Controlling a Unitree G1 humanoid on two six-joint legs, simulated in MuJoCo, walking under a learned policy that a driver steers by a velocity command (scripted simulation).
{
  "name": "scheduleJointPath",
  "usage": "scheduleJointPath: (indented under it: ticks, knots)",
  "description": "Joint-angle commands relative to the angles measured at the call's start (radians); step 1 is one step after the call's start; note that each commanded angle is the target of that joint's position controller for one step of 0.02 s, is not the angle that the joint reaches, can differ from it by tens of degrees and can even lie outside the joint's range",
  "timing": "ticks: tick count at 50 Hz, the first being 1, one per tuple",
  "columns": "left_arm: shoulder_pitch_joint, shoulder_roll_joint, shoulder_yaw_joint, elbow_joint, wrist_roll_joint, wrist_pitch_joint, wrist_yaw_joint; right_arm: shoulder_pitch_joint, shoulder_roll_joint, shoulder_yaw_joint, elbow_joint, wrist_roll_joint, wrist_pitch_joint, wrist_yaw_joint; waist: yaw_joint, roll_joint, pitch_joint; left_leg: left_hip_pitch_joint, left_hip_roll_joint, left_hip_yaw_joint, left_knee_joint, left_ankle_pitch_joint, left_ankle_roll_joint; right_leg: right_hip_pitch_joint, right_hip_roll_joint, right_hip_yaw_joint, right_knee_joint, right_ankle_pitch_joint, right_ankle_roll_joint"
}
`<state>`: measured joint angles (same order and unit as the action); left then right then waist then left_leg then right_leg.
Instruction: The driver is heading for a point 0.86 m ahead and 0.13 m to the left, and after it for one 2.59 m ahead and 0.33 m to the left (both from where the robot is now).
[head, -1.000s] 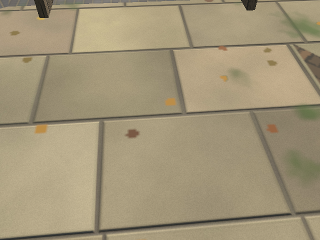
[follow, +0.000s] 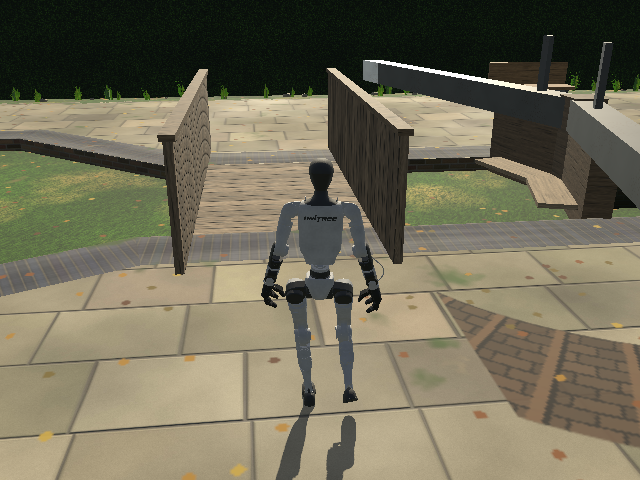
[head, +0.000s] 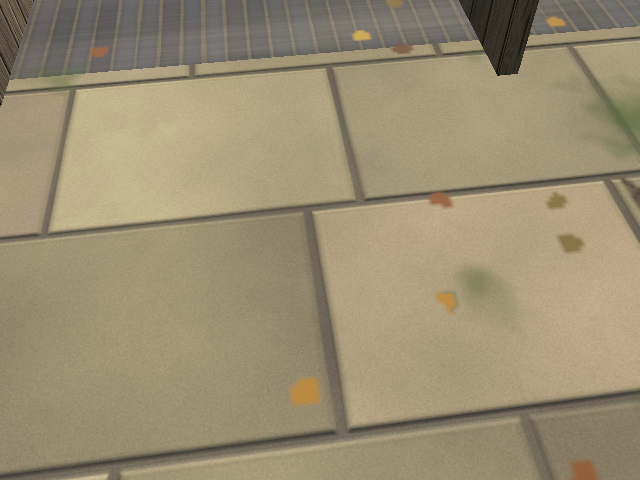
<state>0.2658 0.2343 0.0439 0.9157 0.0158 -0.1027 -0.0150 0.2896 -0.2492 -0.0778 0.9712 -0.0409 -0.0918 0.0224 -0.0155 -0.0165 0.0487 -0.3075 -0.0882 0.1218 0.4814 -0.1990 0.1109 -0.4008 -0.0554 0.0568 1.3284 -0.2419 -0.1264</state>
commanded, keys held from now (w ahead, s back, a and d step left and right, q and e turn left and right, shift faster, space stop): w+shift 0.34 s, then w+q+shift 0.36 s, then q+shift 0.18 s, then shift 0.12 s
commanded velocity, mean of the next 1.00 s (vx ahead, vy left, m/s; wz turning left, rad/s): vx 0.86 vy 0.00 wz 0.41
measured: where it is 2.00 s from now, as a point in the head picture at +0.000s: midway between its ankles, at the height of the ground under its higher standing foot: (320, 248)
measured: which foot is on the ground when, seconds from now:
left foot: down 0.00-0.34, up 0.36-0.76, down 0.78-1.00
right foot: up 0.00-0.30, down 0.32-0.78, up 0.80-1.00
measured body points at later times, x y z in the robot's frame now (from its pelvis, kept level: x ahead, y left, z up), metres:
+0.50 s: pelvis +0.49 -0.06 +0.01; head +0.51 -0.06 +0.46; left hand +0.51 +0.22 -0.13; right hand +0.59 -0.31 -0.13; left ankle +0.42 +0.09 -0.62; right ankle +0.51 -0.11 -0.73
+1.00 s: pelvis +0.90 +0.00 +0.00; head +0.96 +0.02 +0.44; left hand +0.99 +0.30 -0.09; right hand +1.06 -0.24 -0.14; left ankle +0.93 +0.03 -0.73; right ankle +1.04 -0.14 -0.65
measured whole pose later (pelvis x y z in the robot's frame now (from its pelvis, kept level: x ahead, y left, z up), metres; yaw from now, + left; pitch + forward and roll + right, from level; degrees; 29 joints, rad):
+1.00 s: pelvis +0.90 +0.00 +0.00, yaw +27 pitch +0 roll +1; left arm 0.04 0.22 0.00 0.67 0.04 -0.05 0.03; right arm 0.31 -0.31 -0.07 0.86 -0.01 -0.04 0.00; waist -0.04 0.00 0.11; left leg -0.28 -0.23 -0.02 0.44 -0.15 0.18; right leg -0.66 -0.11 0.10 1.17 -0.36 0.06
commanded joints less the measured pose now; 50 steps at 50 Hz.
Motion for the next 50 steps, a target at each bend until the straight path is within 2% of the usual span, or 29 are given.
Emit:
scheduleJointPath:
  ticks: [1,4,7,9,11,13,15,16,17,18,19,20,21,23,26,30,33,36,38,39,40,41,42,43,44,45,46,48,50]
  knots:
    - [0.038,-0.003,-0.013,-0.071,0.027,0.025,-0.029,0.064,-0.039,0.004,-0.004,0.023,-0.037,-0.009,0.057,0.046,-0.008,0.103,0.275,-0.387,-0.362,-0.204,0.099,-0.227,-0.09,0.022,-0.049,0.017,0.029]
    - [-0.156,0.034,-0.017,-0.145,0.029,0.035,-0.037,0.12,-0.061,0.006,0.0,0.031,-0.05,-0.002,0.027,0.033,0.097,0.071,0.221,-0.26,-0.445,-0.042,0.096,-0.343,-0.115,-0.058,-0.232,0.148,0.065]
    - [-0.301,0.026,-0.034,-0.198,0.018,0.02,-0.05,0.158,-0.061,0.011,-0.001,0.047,-0.061,0.003,-0.007,0.031,0.128,0.04,0.162,-0.143,-0.485,0.216,0.074,-0.213,-0.075,-0.144,-0.567,0.36,0.065]
    - [-0.34,0.027,-0.038,-0.209,0.001,0.021,-0.052,0.191,-0.099,0.007,0.007,0.055,-0.068,-0.002,-0.022,0.042,0.11,0.136,0.194,-0.122,-0.538,0.394,0.068,-0.137,-0.033,-0.176,-0.676,0.455,0.044]
    - [-0.366,0.053,-0.034,-0.226,0.004,0.016,-0.042,0.214,-0.125,0.007,0.02,0.051,-0.065,-0.008,-0.02,0.063,0.116,0.307,0.235,-0.093,-0.491,0.668,0.056,-0.143,-0.005,-0.19,-0.776,0.442,0.014]
    - [-0.305,0.097,-0.016,-0.213,0.012,0.017,-0.026,0.219,-0.167,0.001,0.024,0.03,-0.049,-0.021,0.02,0.112,0.018,0.465,0.258,-0.075,-0.335,1.027,0.036,-0.067,0.08,-0.216,-0.794,0.309,-0.011]
    - [0.021,0.164,0.018,-0.124,0.008,0.02,-0.003,0.182,-0.215,-0.012,0.025,0.0,-0.016,-0.045,0.183,0.157,-0.167,0.471,0.282,-0.065,0.072,1.168,0.019,0.231,0.127,-0.182,-0.779,0.167,-0.041]
    - [0.228,0.203,0.04,-0.064,0.016,0.026,0.014,0.139,-0.208,-0.014,0.013,-0.006,-0.006,-0.049,0.285,0.142,-0.255,0.335,0.243,-0.055,0.376,1.001,0.015,0.453,0.071,-0.136,-0.775,0.091,-0.056]
    - [0.314,0.296,0.064,-0.046,0.044,0.027,0.029,0.187,-0.065,0.014,-0.025,0.014,-0.009,-0.03,0.228,-0.077,-0.353,0.016,0.13,-0.071,0.784,0.342,0.012,0.707,-0.177,0.179,-0.769,-0.193,-0.088]
    - [0.244,0.311,0.074,-0.049,0.049,0.025,0.006,0.334,0.001,0.032,-0.046,0.081,-0.031,-0.011,0.095,-0.334,-0.493,-0.287,-0.012,-0.217,1.048,-0.256,0.001,0.871,-0.365,0.792,-1.031,-0.404,-0.177]
    - [0.11,0.215,0.065,-0.068,0.039,0.021,-0.008,0.203,-0.079,0.022,-0.055,0.07,-0.028,-0.029,0.087,-0.126,-0.329,-0.376,0.09,-0.235,1.052,-0.135,0.03,0.74,-0.309,0.68,-1.081,-0.449,-0.131]
    - [0.057,0.133,0.047,-0.065,0.032,0.008,-0.011,0.098,-0.092,0.02,-0.071,0.06,-0.027,-0.028,0.083,0.015,-0.179,-0.37,0.13,-0.219,0.982,-0.04,0.026,0.543,-0.285,0.486,-1.091,-0.314,-0.102]
    - [0.033,0.099,0.038,-0.051,0.039,-0.003,-0.011,0.069,-0.069,0.025,-0.072,0.051,-0.021,-0.022,0.051,0.081,-0.106,-0.327,0.169,-0.224,0.913,-0.011,0.027,0.406,-0.25,0.362,-1.116,-0.198,-0.068]
    - [0.06,0.051,0.019,-0.005,0.026,-0.018,-0.003,0.084,-0.022,0.033,-0.08,0.017,0.015,0.004,-0.004,0.012,-0.04,-0.25,0.213,-0.23,0.845,0.016,0.015,0.237,-0.191,0.177,-1.165,-0.091,-0.002]
    - [0.086,0.069,0.021,0.019,-0.003,-0.042,-0.007,-0.006,-0.012,0.034,-0.125,0.02,0.052,0.025,-0.018,-0.014,0.035,-0.35,0.236,-0.195,0.791,0.082,-0.007,0.212,-0.157,-0.015,-1.212,0.102,0.076]
    - [0.145,0.064,0.011,0.031,0.0,-0.055,-0.01,-0.204,-0.01,0.047,-0.203,0.038,0.05,0.037,0.02,-0.035,0.099,-0.392,0.185,-0.054,0.563,0.277,0.002,0.234,-0.068,-0.259,-1.23,0.55,0.141]
    - [0.168,0.087,0.002,0.027,-0.003,-0.05,0.018,-0.267,-0.011,0.056,-0.224,0.042,0.042,0.045,0.024,-0.017,0.075,-0.319,0.108,0.059,0.35,0.34,0.033,0.337,-0.053,-0.344,-1.207,0.884,0.171]
    - [0.194,0.167,0.013,0.021,-0.011,-0.031,0.067,-0.219,-0.056,0.051,-0.229,0.012,0.04,0.048,-0.038,-0.072,0.044,-0.191,0.016,0.143,0.197,0.313,0.065,0.46,-0.118,-0.36,-0.997,1.35,0.182]
    - [0.113,0.216,0.031,-0.019,-0.003,-0.006,0.087,0.13,-0.139,0.013,-0.127,0.002,0.039,0.039,-0.197,-0.066,-0.127,0.177,-0.061,0.106,0.149,0.295,0.093,0.388,-0.146,-0.322,-0.568,1.4,0.176]
    - [-0.009,0.26,0.054,-0.047,-0.021,0.003,0.083,0.346,-0.172,-0.023,-0.084,0.035,0.046,0.015,-0.352,0.004,-0.239,0.437,0.017,-0.048,0.017,0.419,0.161,0.248,-0.073,-0.321,-0.095,1.146,0.198]
    - [-0.016,0.135,0.027,-0.077,-0.015,0.0,0.04,0.245,-0.194,-0.027,-0.071,0.047,0.036,-0.012,-0.193,0.178,-0.131,0.495,0.108,-0.155,0.055,0.679,0.161,-0.066,0.095,-0.278,0.195,-0.219,0.176]
    - [0.101,0.079,0.012,-0.172,-0.033,-0.001,0.052,0.213,-0.347,-0.061,-0.099,0.001,0.044,-0.007,-0.098,0.204,-0.346,0.77,0.361,-0.577,0.142,1.144,0.419,-0.315,0.129,-0.103,0.522,-0.363,0.228]
    - [0.081,0.096,-0.005,-0.198,-0.021,-0.013,0.052,0.162,-0.321,-0.071,-0.148,0.013,0.053,-0.016,-0.092,0.011,-0.421,0.722,0.41,-0.736,-0.001,0.896,0.441,-0.373,0.082,0.019,0.457,-0.264,0.194]
    - [0.039,0.096,-0.014,-0.22,-0.008,-0.015,0.048,0.089,-0.261,-0.058,-0.163,0.026,0.058,-0.032,-0.041,-0.06,-0.26,0.537,0.372,-0.724,-0.1,0.627,0.401,-0.387,0.034,0.052,0.31,-0.236,0.177]
    - [-0.019,0.105,-0.005,-0.198,0.02,-0.004,0.045,-0.001,-0.195,-0.039,-0.17,0.031,0.067,-0.029,0.014,-0.164,-0.098,0.306,0.273,-0.606,-0.17,0.507,0.297,-0.333,0.009,0.009,0.213,-0.218,0.168]
    - [0.05,0.109,-0.005,-0.204,0.031,0.018,0.042,-0.02,-0.174,-0.027,-0.199,0.037,0.059,-0.033,0.055,-0.111,-0.062,0.182,0.305,-0.575,-0.164,0.728,0.314,-0.276,-0.011,0.011,0.144,-0.203,0.183]
    - [0.055,0.117,-0.006,-0.201,0.042,0.049,0.045,-0.02,-0.148,-0.017,-0.196,0.043,0.05,-0.03,0.072,-0.118,-0.042,0.07,0.284,-0.518,-0.163,0.841,0.294,-0.202,-0.04,0.003,0.061,-0.205,0.199]
    - [0.021,0.097,-0.011,-0.222,0.037,0.073,0.046,-0.005,-0.176,-0.021,-0.191,0.034,0.031,-0.023,0.073,-0.122,-0.073,-0.037,0.194,-0.408,-0.157,0.895,0.24,-0.089,-0.047,-0.028,-0.133,-0.151,0.206]
    - [-0.001,0.076,-0.02,-0.244,0.022,0.072,0.041,0.021,-0.186,-0.025,-0.183,0.027,0.029,-0.023,0.06,-0.048,-0.135,0.014,0.123,-0.32,-0.106,1.014,0.164,-0.066,-0.023,-0.057,-0.303,-0.003,0.179]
